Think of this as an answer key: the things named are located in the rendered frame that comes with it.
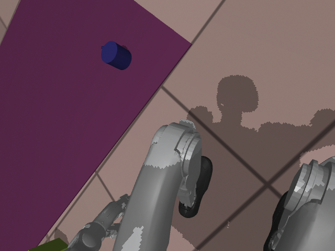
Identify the left robot foot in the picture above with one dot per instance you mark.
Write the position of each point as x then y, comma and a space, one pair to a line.
201, 187

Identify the right robot foot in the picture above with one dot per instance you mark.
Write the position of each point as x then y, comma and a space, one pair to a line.
275, 222

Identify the left robot arm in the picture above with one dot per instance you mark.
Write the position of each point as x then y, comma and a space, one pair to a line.
89, 238

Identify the left robot hand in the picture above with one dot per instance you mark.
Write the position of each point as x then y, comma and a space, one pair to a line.
110, 213

